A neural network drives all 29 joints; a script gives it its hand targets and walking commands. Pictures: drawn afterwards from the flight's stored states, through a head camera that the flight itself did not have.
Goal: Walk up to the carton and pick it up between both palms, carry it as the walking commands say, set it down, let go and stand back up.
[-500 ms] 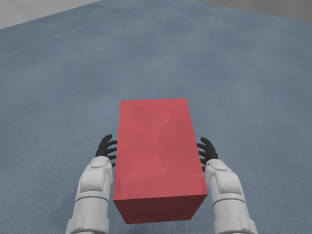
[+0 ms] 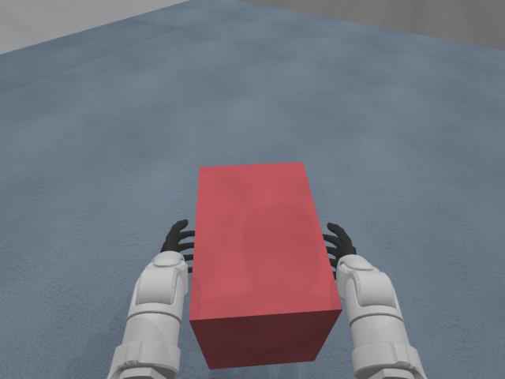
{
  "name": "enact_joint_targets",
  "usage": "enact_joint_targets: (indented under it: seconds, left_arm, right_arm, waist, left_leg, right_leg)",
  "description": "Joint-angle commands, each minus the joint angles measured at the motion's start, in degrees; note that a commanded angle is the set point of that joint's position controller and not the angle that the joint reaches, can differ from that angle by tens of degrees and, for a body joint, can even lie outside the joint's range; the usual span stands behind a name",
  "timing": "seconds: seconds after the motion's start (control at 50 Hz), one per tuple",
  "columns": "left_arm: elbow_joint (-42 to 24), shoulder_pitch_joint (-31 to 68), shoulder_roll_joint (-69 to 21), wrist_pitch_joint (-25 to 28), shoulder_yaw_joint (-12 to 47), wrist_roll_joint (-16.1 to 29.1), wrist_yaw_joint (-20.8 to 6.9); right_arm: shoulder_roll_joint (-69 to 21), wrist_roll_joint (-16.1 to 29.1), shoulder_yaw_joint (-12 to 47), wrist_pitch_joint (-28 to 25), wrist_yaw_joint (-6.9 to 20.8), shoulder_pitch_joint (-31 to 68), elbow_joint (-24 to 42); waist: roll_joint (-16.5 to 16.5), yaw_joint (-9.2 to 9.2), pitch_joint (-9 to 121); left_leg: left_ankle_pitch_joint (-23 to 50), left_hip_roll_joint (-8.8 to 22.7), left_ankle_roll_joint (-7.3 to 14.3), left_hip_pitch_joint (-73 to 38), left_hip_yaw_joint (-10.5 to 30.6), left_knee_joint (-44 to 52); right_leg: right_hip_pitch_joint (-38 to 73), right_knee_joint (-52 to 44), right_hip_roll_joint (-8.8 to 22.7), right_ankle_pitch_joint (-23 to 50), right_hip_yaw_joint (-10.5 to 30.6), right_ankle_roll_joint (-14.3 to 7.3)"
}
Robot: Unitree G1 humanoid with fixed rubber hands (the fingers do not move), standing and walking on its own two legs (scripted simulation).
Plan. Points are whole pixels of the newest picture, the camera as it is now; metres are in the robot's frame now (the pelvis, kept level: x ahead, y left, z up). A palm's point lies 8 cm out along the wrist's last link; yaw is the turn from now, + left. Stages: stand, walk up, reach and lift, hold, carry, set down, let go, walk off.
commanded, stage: reach and lift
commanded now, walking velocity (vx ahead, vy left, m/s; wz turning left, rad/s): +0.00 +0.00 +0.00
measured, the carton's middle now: (256, 263) +0.34 -0.01 -0.02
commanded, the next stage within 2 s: hold in 0.56 s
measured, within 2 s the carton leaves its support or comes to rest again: neither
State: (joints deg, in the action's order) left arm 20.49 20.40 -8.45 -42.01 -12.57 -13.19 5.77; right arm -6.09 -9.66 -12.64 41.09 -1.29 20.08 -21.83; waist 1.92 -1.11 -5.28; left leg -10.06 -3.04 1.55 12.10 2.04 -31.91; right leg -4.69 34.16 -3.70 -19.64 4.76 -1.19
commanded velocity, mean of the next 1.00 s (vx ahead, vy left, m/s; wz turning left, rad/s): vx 0.04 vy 0.00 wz -0.05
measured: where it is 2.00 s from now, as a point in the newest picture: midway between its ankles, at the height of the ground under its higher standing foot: outside the picture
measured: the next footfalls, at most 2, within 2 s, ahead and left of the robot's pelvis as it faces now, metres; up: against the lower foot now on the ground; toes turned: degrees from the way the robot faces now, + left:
right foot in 1.46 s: +0.15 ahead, -0.15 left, +0.00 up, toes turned -14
left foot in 1.70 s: +0.27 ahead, +0.03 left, +0.00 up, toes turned -8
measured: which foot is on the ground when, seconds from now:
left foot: down 0.00-1.00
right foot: down 0.00-1.00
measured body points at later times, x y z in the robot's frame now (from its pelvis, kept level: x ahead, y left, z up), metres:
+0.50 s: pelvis +0.00 +0.01 +0.00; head -0.03 +0.03 +0.45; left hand +0.31 +0.14 +0.03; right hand +0.30 -0.15 +0.04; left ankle +0.09 +0.10 -0.73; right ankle +0.00 -0.11 -0.73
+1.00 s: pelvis +0.00 +0.00 +0.00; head -0.04 +0.01 +0.45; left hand +0.30 +0.14 +0.03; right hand +0.29 -0.15 +0.03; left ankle +0.09 +0.10 -0.73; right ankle +0.00 -0.11 -0.72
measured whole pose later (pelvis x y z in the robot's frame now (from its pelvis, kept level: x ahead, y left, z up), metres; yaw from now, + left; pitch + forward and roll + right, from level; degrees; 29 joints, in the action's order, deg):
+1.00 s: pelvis +0.00 +0.00 +0.00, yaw -3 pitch -6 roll +0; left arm 14.1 15.5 -8.4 -44.6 -10.4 -11.1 5.4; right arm -7.7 -9.2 -11.3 44.7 -1.9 15.2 -13.8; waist 1.1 1.0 -0.6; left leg -9.7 -2.2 2.0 16.6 -0.5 -31.9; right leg -11.3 37.4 -2.7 -22.8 4.6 -2.2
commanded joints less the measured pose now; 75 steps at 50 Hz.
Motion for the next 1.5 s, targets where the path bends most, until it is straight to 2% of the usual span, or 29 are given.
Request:
enact_joint_targets:
  seconds: [0.0,0.02,0.06,0.26,0.3,0.32,0.42,0.48,0.54,0.58,0.64,0.68,0.92,0.94,0.96,1.02,1.06,1.1,1.12,1.16,1.2,1.22,1.26,1.32,1.4,1.42,1.44,1.46,1.48]
  left_arm:
    - [-9.98,37.18,-58.67,3.40,36.60,16.93,-15.01]
    - [-7.51,35.51,-58.95,2.82,35.19,15.44,-14.82]
    - [-7.75,34.10,-59.31,2.65,35.03,15.70,-14.84]
    - [-12.65,39.88,-59.44,3.07,38.18,17.00,-14.19]
    - [-8.59,33.80,-57.20,2.73,35.46,14.97,-14.12]
    - [-6.22,33.16,-58.45,2.48,35.54,14.77,-14.31]
    - [-9.61,33.35,-59.28,2.69,37.33,16.57,-15.19]
    - [-11.37,36.10,-59.46,1.89,37.23,14.76,-14.38]
    - [-8.00,32.97,-57.85,1.64,36.41,15.50,-14.93]
    - [-9.61,34.38,-59.73,1.91,36.79,15.96,-15.19]
    - [-10.61,34.64,-59.74,1.87,37.73,17.22,-15.44]
    - [-11.91,33.70,-60.55,2.05,38.77,17.44,-14.80]
    - [-12.20,31.43,-58.90,1.56,37.47,15.93,-15.49]
    - [-15.25,33.92,-56.41,0.65,38.79,18.95,-16.50]
    - [-18.21,33.38,-56.12,0.23,40.10,20.17,-17.10]
    - [-19.84,32.83,-55.50,-2.48,40.81,23.55,-17.88]
    - [-23.06,37.07,-53.96,-3.66,42.80,25.21,-17.48]
    - [-27.06,36.49,-52.48,-6.32,44.69,27.15,-16.37]
    - [-28.37,38.97,-50.95,-8.42,45.66,28.96,-15.55]
    - [-30.56,30.42,-49.94,-12.32,44.31,27.02,-14.39]
    - [-30.95,30.69,-49.90,-16.09,43.48,27.96,-14.17]
    - [-29.23,27.08,-49.60,-18.05,43.62,27.72,-14.26]
    - [-34.00,28.93,-50.96,-21.23,45.54,30.18,-15.07]
    - [-32.77,30.23,-50.37,-24.62,43.35,32.28,-16.48]
    - [-33.34,28.79,-54.69,-27.63,43.81,33.06,-16.43]
    - [-33.89,29.38,-54.64,-28.11,44.19,33.46,-16.04]
    - [-34.05,29.05,-53.45,-28.31,42.80,32.77,-16.30]
    - [-31.60,32.96,-51.77,-28.70,42.82,33.40,-15.94]
    - [-28.53,28.58,-51.93,-29.43,41.39,32.04,-15.35]
  right_arm:
    - [-57.31,15.09,35.75,-5.39,12.05,45.20,12.39]
    - [-57.39,15.39,36.91,-4.98,12.09,47.07,13.66]
    - [-56.08,13.74,34.82,-4.62,12.23,45.17,13.31]
    - [-52.44,12.55,32.60,-4.52,13.62,43.78,12.11]
    - [-54.20,13.96,34.34,-4.51,13.74,44.05,12.30]
    - [-53.18,13.02,34.07,-5.07,13.77,45.89,14.35]
    - [-56.90,15.45,37.54,-4.40,13.62,42.15,14.56]
    - [-53.54,13.19,33.18,-4.45,14.04,41.42,11.26]
    - [-55.39,14.20,35.07,-3.74,13.60,40.65,12.15]
    - [-52.72,12.94,33.59,-4.35,13.80,41.84,13.34]
    - [-54.69,14.69,36.44,-3.95,13.36,44.23,15.21]
    - [-53.91,14.43,35.29,-4.14,13.30,41.01,15.23]
    - [-56.19,15.27,37.52,-3.43,13.39,40.14,16.63]
    - [-54.10,15.45,38.36,-1.78,13.36,40.48,18.97]
    - [-54.00,17.82,40.12,-1.03,12.51,42.44,24.70]
    - [-53.86,18.06,41.59,2.08,10.89,38.40,26.61]
    - [-52.58,18.97,42.99,3.38,9.59,44.21,31.60]
    - [-54.05,21.13,45.27,6.04,8.75,44.61,34.83]
    - [-54.23,23.99,45.13,8.21,8.44,44.32,33.67]
    - [-52.02,24.60,43.51,12.69,8.29,35.47,33.73]
    - [-54.49,26.61,45.35,16.24,8.44,35.48,33.69]
    - [-52.89,25.59,44.31,18.23,8.51,29.52,31.76]
    - [-51.05,23.90,43.75,20.28,8.06,28.51,34.78]
    - [-52.61,23.84,44.27,23.68,6.45,31.35,36.88]
    - [-54.49,24.38,45.20,26.31,6.47,35.41,41.96]
    - [-54.26,24.30,44.72,26.92,7.15,33.68,41.62]
    - [-54.41,24.82,45.19,27.78,7.28,36.30,41.58]
    - [-53.95,25.74,43.99,28.34,7.64,38.83,38.05]
    - [-52.35,26.56,45.08,28.86,7.76,38.35,38.91]
  waist:
    - [-1.26,0.49,29.41]
    - [-1.02,2.52,28.04]
    - [-0.26,-0.59,24.87]
    - [-3.88,-2.99,27.71]
    - [-2.33,0.03,27.71]
    - [0.70,-1.06,24.20]
    - [-1.20,1.45,29.89]
    - [-5.13,-1.00,25.41]
    - [-0.14,0.99,22.82]
    - [-3.04,-2.24,25.04]
    - [-0.29,0.22,25.16]
    - [-0.39,-2.29,25.38]
    - [-1.80,1.45,25.34]
    - [-13.96,2.50,35.13]
    - [-16.01,2.54,35.45]
    - [-8.52,1.97,35.56]
    - [5.82,2.53,33.60]
    - [11.11,2.66,29.16]
    - [4.65,2.49,28.13]
    - [0.54,2.66,29.79]
    - [4.74,1.44,34.64]
    - [-0.13,0.59,34.00]
    - [-20.63,0.21,36.51]
    - [-3.52,-0.23,27.85]
    - [-13.21,1.97,31.24]
    - [-8.53,1.78,29.42]
    - [-1.22,2.65,29.58]
    - [8.78,3.35,25.97]
    - [16.78,3.64,23.76]
  left_leg:
    - [11.81,1.68,-1.20,-25.64,6.15,0.74]
    - [10.10,0.94,-1.36,-25.18,5.00,0.89]
    - [8.92,1.90,-1.11,-26.94,5.88,2.27]
    - [7.71,2.69,-2.76,-26.14,6.71,2.96]
    - [6.27,2.23,-1.57,-25.20,6.07,2.96]
    - [4.51,2.08,-1.42,-23.42,6.45,3.43]
    - [12.00,1.22,-1.29,-25.03,5.40,2.40]
    - [3.98,2.78,-2.11,-24.88,6.47,3.74]
    - [4.83,1.43,-1.10,-23.47,5.06,3.06]
    - [2.93,2.45,-1.78,-25.44,6.25,4.55]
    - [6.14,1.65,-1.46,-23.62,5.52,2.87]
    - [4.31,3.04,-1.64,-26.57,7.49,3.70]
    - [6.74,1.45,-0.98,-24.48,4.99,3.20]
    - [9.04,15.71,2.64,-10.15,13.94,8.75]
    - [-11.37,17.48,5.02,-6.38,19.21,14.09]
    - [-24.74,16.84,3.36,-0.14,13.06,16.06]
    - [-25.10,8.31,-2.21,14.14,0.14,4.39]
    - [-13.47,4.54,-3.74,23.11,-5.59,-9.95]
    - [-10.82,5.51,-3.62,25.39,-4.25,-7.99]
    - [-9.15,5.49,-3.99,18.64,-4.70,1.16]
    - [-3.19,5.78,-3.37,1.53,-6.40,10.56]
    - [-6.34,9.38,-1.23,-10.36,-1.55,11.86]
    - [-19.82,27.41,7.94,-27.65,23.17,19.78]
    - [-24.89,30.18,9.06,-14.46,19.55,21.30]
    - [-21.70,20.15,-0.34,2.82,-5.57,16.67]
    - [-24.96,18.20,-2.03,9.23,-9.51,11.92]
    - [-27.90,15.14,-4.27,15.61,-12.12,4.63]
    - [-27.49,10.65,-7.78,25.63,-16.37,-9.40]
    - [-24.94,6.47,-9.61,34.65,-13.06,-19.45]
  right_leg:
    - [-15.28,-9.72,2.27,10.12,3.43,-0.66]
    - [-15.31,-10.51,2.78,8.98,3.31,-0.19]
    - [-18.71,-10.97,1.94,6.38,2.91,-0.76]
    - [-17.89,-10.11,1.21,5.07,2.48,-1.40]
    - [-16.24,-10.67,1.94,5.02,3.13,-1.31]
    - [-17.61,-10.72,1.68,3.81,2.70,-1.12]
    - [-14.88,-10.26,1.30,10.47,2.39,-0.54]
    - [-17.64,-10.36,1.71,2.94,2.74,-1.25]
    - [-18.79,-11.35,2.18,4.25,3.21,-1.02]
    - [-19.46,-10.92,1.68,1.91,2.50,-1.18]
    - [-18.20,-10.12,1.38,4.01,1.94,-0.92]
    - [-19.82,-10.82,1.47,3.38,2.38,-1.15]
    - [-16.48,-10.93,2.27,6.49,3.07,-0.64]
    - [-13.11,3.39,4.87,-2.08,-0.38,-1.06]
    - [-12.28,9.67,1.61,-7.43,-1.26,-1.69]
    - [-6.70,-4.72,2.75,-6.59,-2.18,-4.17]
    - [-0.07,-15.36,11.22,-21.02,11.65,-7.61]
    - [0.98,-23.48,20.51,-21.48,24.38,-10.89]
    - [4.36,-20.48,20.07,-10.99,23.17,-11.87]
    - [4.85,-16.21,19.45,12.43,19.12,-10.69]
    - [-3.23,-11.47,12.95,12.44,7.86,-7.30]
    - [-15.53,-4.99,9.66,5.81,3.40,-5.43]
    - [-40.00,14.77,1.85,-8.27,-5.82,0.56]
    - [-39.27,13.75,7.90,-6.06,-3.90,-0.21]
    - [-9.68,-5.85,2.21,6.36,-10.37,-2.24]
    - [-3.50,-4.62,0.55,3.90,-12.28,-2.47]
    - [1.17,-6.50,2.68,-1.57,-7.45,-3.52]
    - [2.48,-14.12,12.52,-15.25,9.71,-7.39]
    - [0.66,-23.96,21.61,-25.51,28.25,-10.32]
